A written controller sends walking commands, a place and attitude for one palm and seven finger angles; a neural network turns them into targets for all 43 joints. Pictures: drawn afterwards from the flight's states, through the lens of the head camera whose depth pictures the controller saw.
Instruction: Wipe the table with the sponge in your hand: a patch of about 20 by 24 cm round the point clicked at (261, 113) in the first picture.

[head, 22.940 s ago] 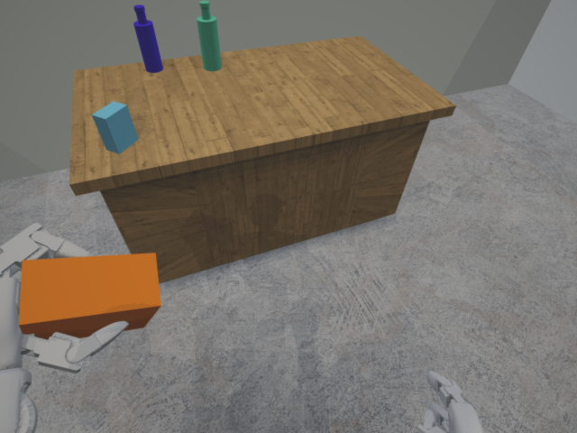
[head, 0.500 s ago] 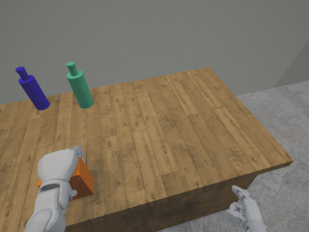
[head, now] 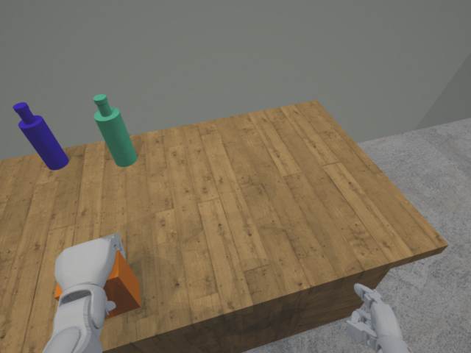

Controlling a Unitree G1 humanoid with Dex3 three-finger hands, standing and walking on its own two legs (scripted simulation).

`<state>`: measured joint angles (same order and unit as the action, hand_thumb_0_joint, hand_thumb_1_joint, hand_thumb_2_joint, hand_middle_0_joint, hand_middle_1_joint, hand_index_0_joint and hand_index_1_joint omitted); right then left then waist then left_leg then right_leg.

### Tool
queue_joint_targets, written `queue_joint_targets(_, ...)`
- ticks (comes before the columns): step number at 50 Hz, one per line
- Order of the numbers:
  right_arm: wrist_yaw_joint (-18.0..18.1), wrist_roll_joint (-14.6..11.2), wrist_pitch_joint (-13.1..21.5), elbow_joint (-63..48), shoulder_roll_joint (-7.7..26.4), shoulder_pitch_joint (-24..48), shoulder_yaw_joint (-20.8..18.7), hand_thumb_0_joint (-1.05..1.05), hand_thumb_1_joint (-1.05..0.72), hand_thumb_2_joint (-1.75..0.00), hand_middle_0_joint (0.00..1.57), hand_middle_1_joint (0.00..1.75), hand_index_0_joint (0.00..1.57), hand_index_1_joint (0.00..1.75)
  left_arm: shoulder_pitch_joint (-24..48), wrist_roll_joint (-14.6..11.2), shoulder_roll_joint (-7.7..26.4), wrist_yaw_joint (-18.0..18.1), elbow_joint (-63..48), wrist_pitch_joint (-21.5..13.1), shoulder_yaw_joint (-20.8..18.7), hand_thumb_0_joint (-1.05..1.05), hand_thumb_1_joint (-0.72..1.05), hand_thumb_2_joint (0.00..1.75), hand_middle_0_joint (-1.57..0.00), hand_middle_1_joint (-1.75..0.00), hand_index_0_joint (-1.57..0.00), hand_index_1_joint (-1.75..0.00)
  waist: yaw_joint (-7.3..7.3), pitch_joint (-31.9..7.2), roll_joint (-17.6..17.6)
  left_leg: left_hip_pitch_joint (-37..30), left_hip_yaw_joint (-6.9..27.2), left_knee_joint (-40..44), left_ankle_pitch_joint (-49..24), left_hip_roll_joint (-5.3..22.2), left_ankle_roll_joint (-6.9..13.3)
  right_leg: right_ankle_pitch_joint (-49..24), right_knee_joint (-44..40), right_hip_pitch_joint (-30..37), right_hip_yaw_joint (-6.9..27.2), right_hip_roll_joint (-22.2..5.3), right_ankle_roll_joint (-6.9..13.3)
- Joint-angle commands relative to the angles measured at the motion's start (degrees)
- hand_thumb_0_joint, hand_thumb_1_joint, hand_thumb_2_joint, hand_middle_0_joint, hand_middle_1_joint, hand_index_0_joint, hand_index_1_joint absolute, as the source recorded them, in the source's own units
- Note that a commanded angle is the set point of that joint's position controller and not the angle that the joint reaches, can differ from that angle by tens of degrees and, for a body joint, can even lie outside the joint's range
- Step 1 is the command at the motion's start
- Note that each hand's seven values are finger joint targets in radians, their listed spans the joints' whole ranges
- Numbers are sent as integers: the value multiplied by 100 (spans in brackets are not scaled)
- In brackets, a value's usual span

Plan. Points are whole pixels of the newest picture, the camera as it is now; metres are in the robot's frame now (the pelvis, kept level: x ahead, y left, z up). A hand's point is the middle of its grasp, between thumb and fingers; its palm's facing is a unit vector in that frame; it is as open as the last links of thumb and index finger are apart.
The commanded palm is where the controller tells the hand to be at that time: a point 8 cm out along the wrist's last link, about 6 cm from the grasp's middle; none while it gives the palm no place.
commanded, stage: lower the sponge onto the table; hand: left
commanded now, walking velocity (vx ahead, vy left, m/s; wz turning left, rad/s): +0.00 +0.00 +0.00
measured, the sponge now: (106, 293) +0.21 +0.29 -0.05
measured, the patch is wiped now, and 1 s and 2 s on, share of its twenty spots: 0.00 0.00 0.25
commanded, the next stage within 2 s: wipe forward along the first lane in 0.76 s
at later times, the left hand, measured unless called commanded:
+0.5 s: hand (103, 290) +0.21 +0.29 -0.03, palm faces -0.13 -0.09 -0.99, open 9.7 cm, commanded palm +0.18 +0.28 +0.03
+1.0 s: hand (106, 289) +0.21 +0.28 -0.03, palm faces -0.12 -0.06 -0.99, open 9.7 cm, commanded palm +0.20 +0.28 +0.01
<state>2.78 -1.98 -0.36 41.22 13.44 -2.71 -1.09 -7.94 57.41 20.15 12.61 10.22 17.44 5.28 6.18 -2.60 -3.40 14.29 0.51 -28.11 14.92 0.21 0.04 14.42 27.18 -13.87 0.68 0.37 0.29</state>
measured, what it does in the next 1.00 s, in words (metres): stands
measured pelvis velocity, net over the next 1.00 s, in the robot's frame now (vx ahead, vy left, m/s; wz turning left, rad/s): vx -0.02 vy -0.01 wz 0.01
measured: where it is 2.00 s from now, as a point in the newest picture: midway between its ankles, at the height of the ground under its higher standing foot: outside the picture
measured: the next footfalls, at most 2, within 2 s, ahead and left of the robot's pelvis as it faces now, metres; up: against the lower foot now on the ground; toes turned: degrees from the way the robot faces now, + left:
none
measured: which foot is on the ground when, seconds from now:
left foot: down 0.00-1.00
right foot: down 0.00-1.00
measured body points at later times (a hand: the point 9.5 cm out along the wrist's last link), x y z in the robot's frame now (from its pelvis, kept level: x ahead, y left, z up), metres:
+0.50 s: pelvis -0.01 +0.00 -0.01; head -0.01 -0.02 +0.44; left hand +0.21 +0.29 +0.03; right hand +0.21 -0.22 -0.10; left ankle +0.00 +0.12 -0.74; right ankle +0.00 -0.12 -0.74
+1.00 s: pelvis -0.02 -0.01 -0.01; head -0.02 -0.03 +0.44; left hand +0.21 +0.28 +0.02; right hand +0.18 -0.24 -0.11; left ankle +0.00 +0.12 -0.74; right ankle +0.00 -0.12 -0.74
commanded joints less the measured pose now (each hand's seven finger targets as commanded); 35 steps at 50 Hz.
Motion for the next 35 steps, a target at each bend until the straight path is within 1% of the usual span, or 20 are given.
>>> queue_joint_targets(1,-3,-14,301,-976,695,1003,-206,0,-90,-90,20,30,20,30,756,60,918,161,-958,63,-400,0,10,130,-120,-160,-120,-160,12,-976,404,-419,283,230,-1565,-135,136,-1525,-266,253,194,71,384)
queue_joint_targets(3,35,25,279,-961,743,985,-213,0,-90,-90,20,30,20,30,783,87,1300,192,-1047,4,-746,0,10,130,-120,-160,-120,-160,74,-1030,356,-419,311,214,-1472,-167,149,-1473,-272,301,330,87,415)
queue_joint_targets(4,30,23,289,-1012,677,967,-213,0,-90,-90,20,30,20,30,829,132,1043,194,-1133,-55,-510,0,10,130,-120,-160,-120,-160,24,-1123,259,-424,248,177,-1482,-165,175,-1489,-228,302,203,61,388)
queue_joint_targets(7,43,57,322,-961,679,930,-234,0,-90,-90,20,30,20,30,1046,234,1129,294,-1096,-234,-560,0,10,130,-120,-160,-120,-160,-17,-1027,254,-447,267,95,-1430,-164,172,-1445,-227,99,258,67,393)
queue_joint_targets(8,78,68,320,-941,710,900,-239,0,-90,-90,20,30,20,30,1146,220,1452,371,-1181,-279,-857,0,10,130,-120,-160,-120,-160,30,-1018,77,-467,306,108,-1299,-180,171,-1265,-265,73,382,98,427)
queue_joint_targets(9,79,55,336,-952,651,859,-246,0,-90,-90,20,30,20,30,1179,250,1204,407,-1163,-328,-660,0,10,130,-120,-160,-120,-160,-20,-1126,-5,-465,247,82,-1294,-173,183,-1232,-223,84,248,77,404)
queue_joint_targets(11,65,53,359,-931,641,905,-258,0,-90,-90,20,30,20,30,1042,261,1073,478,-1071,-387,-577,0,10,130,-120,-160,-120,-160,-10,-1066,-92,-492,256,54,-1320,-163,153,-1225,-231,-32,271,83,419)
queue_joint_targets(13,90,47,345,-885,691,866,-261,0,-90,-90,20,30,20,30,1199,224,1286,544,-995,-367,-772,0,10,130,-120,-160,-120,-160,-10,-1022,-144,-461,304,75,-1190,-169,139,-1040,-255,-100,369,119,442)
queue_joint_targets(14,91,19,359,-909,637,825,-263,0,-90,-90,20,30,20,30,1153,189,998,537,-876,-349,-529,0,10,130,-120,-160,-120,-160,-67,-1043,-79,-387,256,80,-1110,-158,156,-963,-216,-86,198,100,405)
queue_joint_targets(16,91,-6,358,-857,659,864,-260,0,-90,-90,20,30,20,30,1292,180,897,510,-606,-311,-407,0,10,130,-120,-160,-120,-160,-108,-908,150,-304,281,85,-976,-155,146,-794,-251,-245,208,106,390)
queue_joint_targets(18,118,-10,343,-831,701,842,-261,0,-90,-90,20,30,20,30,1339,126,1070,508,-478,-265,-573,0,10,130,-120,-160,-120,-160,-82,-843,150,-268,294,119,-845,-157,147,-619,-272,-277,255,126,400)
queue_joint_targets(19,121,-32,349,-890,661,791,-259,0,-90,-90,20,30,20,30,1203,84,837,471,-377,-251,-386,0,10,130,-120,-160,-120,-160,-85,-916,195,-168,251,127,-763,-167,172,-576,-239,-200,124,101,369)
queue_joint_targets(21,115,-26,345,-865,675,817,-252,0,-90,-90,20,30,20,30,1502,156,856,446,-269,-277,-326,0,10,130,-120,-160,-120,-160,-128,-931,353,-145,266,95,-725,-169,166,-550,-215,-296,146,100,362)
queue_joint_targets(23,124,0,330,-868,727,781,-279,0,-90,-90,20,30,20,30,1395,185,1227,498,-327,-330,-697,0,10,130,-120,-160,-120,-160,-10,-1087,109,-163,287,94,-777,-179,159,-575,-175,-193,241,118,407)
queue_joint_targets(24,113,-7,339,-925,658,748,-275,0,-90,-90,20,30,20,30,1378,228,965,500,-411,-374,-464,0,10,130,-120,-160,-120,-160,-44,-1232,-16,-179,257,50,-858,-173,174,-662,-98,-158,111,108,392)
queue_joint_targets(28,87,12,327,-870,709,704,-300,0,-90,-90,20,30,20,30,1230,204,1045,614,-206,-399,-639,0,10,130,-120,-160,-120,-160,-44,-1084,192,-87,314,-4,-885,-156,141,-751,-92,-299,237,138,411)
queue_joint_targets(29,86,-13,335,-927,662,667,-290,0,-90,-90,20,30,20,30,1224,167,756,611,-172,-395,-386,0,10,130,-120,-160,-120,-160,-107,-1052,276,-4,265,-11,-769,-143,169,-659,-71,-334,96,120,367)
queue_joint_targets(32,88,-23,323,-845,697,693,-309,0,-90,-90,20,30,20,30,1427,211,846,658,102,-358,-431,0,10,130,-120,-160,-120,-160,-136,-924,491,82,268,-41,-591,-138,161,-462,-90,-518,155,117,358)
queue_joint_targets(33,101,-26,317,-870,721,706,-311,0,-90,-90,20,30,20,30,1351,171,981,685,10,-347,-583,0,10,130,-120,-160,-120,-160,-62,-926,246,78,294,-15,-553,-166,152,-377,-107,-486,242,131,390)
queue_joint_targets(35,99,-52,315,-903,674,679,-301,0,-90,-90,20,30,20,30,1372,186,800,681,70,-331,-383,0,10,130,-120,-160,-120,-160,-109,-1037,323,120,254,-55,-514,-157,164,-370,-29,-497,108,121,359)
